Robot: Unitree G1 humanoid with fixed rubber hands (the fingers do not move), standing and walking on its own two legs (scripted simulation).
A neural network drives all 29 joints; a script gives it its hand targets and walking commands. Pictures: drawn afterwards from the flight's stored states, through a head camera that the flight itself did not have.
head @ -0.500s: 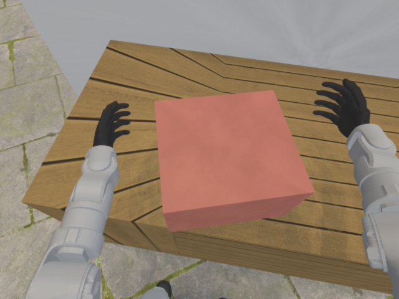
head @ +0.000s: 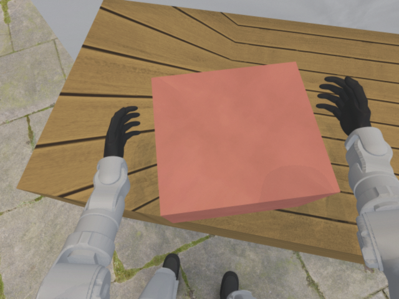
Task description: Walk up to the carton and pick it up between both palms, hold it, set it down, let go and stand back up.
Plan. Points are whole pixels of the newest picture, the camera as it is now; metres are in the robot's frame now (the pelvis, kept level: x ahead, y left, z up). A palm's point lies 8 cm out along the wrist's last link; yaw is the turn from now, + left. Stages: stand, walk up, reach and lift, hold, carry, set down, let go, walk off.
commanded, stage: reach and lift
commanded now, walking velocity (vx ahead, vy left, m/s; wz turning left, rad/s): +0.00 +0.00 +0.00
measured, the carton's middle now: (230, 147) +0.41 +0.00 -0.05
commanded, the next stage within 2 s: none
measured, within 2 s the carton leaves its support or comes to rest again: leaves its support in 1.84 s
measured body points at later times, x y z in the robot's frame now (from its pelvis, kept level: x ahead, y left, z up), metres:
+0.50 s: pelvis -0.01 +0.00 +0.00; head +0.17 +0.01 +0.41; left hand +0.37 +0.21 -0.03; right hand +0.49 -0.20 +0.00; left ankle +0.00 +0.15 -0.72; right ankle -0.03 -0.11 -0.72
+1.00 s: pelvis -0.01 +0.00 +0.00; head +0.16 +0.00 +0.41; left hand +0.38 +0.20 -0.03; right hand +0.49 -0.19 +0.00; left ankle +0.00 +0.15 -0.72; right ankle -0.03 -0.11 -0.72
